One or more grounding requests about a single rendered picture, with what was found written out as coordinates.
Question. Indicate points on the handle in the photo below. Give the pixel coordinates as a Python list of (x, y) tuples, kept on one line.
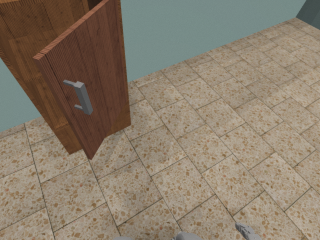
[(82, 95)]

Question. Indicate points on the cupboard door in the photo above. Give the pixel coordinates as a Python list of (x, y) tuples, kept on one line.
[(90, 52)]

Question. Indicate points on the right robot hand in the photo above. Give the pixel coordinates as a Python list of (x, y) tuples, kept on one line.
[(247, 232)]

